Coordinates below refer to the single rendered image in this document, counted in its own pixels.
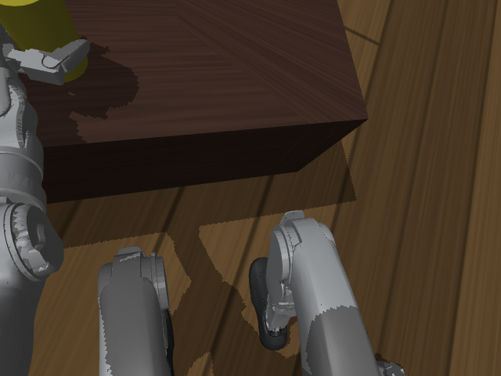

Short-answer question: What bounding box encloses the right robot foot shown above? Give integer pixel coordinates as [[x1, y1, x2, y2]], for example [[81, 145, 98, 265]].
[[249, 258, 287, 351]]

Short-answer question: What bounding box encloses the can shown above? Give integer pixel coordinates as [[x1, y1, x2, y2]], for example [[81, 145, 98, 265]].
[[0, 0, 88, 82]]

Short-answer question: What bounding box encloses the left robot hand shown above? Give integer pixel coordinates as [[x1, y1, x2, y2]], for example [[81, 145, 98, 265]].
[[0, 23, 90, 85]]

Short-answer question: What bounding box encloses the right robot hand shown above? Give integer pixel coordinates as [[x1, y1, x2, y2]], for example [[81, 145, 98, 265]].
[[376, 360, 412, 376]]

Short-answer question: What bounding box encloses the left robot arm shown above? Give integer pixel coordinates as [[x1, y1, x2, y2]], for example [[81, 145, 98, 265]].
[[0, 67, 64, 376]]

